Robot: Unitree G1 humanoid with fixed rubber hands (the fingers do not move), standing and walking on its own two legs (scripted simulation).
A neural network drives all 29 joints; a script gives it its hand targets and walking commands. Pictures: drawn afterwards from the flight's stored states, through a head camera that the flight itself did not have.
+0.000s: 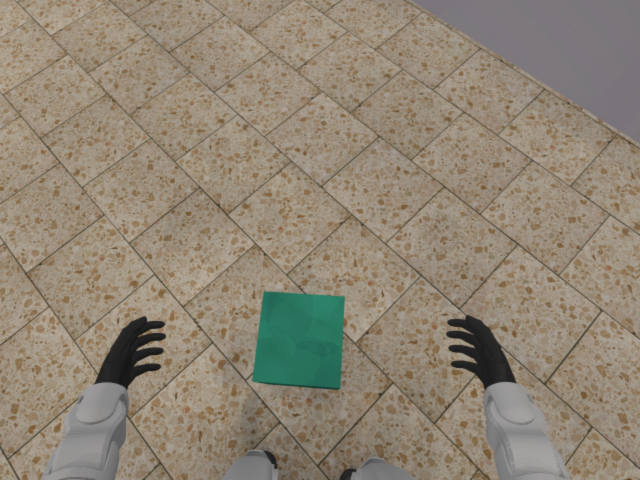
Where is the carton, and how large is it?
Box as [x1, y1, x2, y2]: [252, 291, 344, 389]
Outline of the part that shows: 264,291 252,381 270,384 338,389 340,384 344,297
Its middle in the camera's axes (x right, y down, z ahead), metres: -0.04 +0.27 +1.02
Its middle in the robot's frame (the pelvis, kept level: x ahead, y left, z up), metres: +0.35 +0.07 -0.62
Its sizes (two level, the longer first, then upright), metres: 0.210 0.200 0.250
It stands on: the floor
